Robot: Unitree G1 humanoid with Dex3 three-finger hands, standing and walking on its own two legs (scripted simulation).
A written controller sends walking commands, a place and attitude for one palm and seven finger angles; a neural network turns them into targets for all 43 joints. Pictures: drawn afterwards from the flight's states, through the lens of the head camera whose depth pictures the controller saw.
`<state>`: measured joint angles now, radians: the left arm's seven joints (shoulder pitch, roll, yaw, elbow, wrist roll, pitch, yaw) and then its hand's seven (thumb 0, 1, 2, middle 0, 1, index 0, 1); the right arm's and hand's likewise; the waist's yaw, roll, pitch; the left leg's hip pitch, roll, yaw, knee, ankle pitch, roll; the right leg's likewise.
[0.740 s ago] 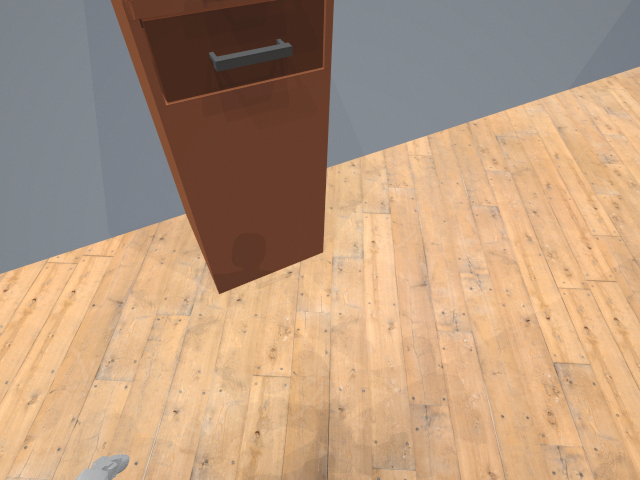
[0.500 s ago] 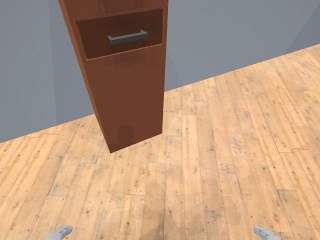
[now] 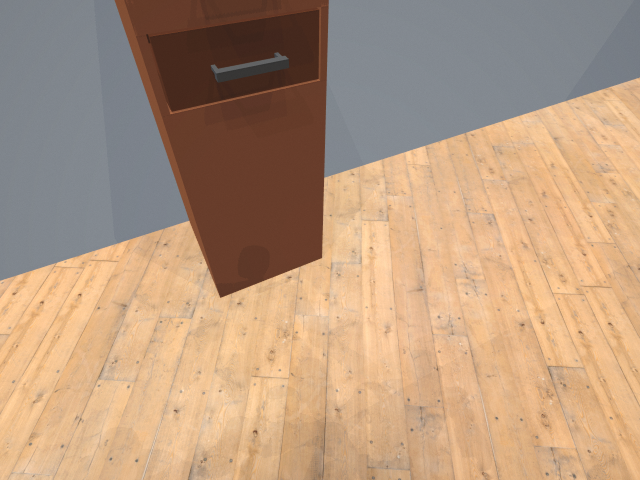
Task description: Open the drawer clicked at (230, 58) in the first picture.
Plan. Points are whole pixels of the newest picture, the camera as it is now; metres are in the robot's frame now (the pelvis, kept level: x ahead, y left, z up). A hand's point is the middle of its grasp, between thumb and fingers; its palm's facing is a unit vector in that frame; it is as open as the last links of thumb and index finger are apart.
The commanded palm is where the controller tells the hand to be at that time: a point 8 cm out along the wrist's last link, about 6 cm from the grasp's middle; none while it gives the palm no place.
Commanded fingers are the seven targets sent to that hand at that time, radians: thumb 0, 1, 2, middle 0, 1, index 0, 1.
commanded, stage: stand and wait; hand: left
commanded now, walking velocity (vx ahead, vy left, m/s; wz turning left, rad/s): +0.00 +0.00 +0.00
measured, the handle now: (249, 65) +0.94 +0.22 +0.08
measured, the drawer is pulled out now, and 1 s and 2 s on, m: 0.00 0.00 0.00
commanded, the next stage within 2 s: look at it before walking up in 0.38 s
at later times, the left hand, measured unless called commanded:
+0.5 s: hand out of the picture +0.06 +0.24 -0.16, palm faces -0.03 -0.94 -0.33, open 7.4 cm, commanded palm none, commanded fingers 0.00 0.90 0.90 -0.20 -0.30 -0.20 -0.30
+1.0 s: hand out of the picture +0.07 +0.25 -0.15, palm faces -0.03 -0.94 -0.34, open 7.4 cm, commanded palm none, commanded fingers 0.00 0.90 0.90 -0.20 -0.30 -0.20 -0.30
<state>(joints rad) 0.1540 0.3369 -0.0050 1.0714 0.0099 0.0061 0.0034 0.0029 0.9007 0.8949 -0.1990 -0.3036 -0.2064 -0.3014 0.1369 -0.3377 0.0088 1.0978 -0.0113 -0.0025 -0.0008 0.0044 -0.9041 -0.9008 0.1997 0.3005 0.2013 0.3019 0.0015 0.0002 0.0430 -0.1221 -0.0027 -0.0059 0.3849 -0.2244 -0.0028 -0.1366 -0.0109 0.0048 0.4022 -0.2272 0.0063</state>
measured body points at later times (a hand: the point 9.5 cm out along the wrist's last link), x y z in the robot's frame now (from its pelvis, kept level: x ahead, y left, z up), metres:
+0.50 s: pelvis -0.01 +0.00 +0.00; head -0.01 +0.00 +0.45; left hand +0.06 +0.29 -0.13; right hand +0.05 -0.30 -0.14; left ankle -0.01 +0.12 -0.74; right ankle +0.00 -0.12 -0.74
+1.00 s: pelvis +0.00 +0.00 +0.00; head +0.00 +0.00 +0.45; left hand +0.07 +0.30 -0.13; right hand +0.08 -0.29 -0.13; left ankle -0.01 +0.12 -0.74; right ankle +0.00 -0.12 -0.74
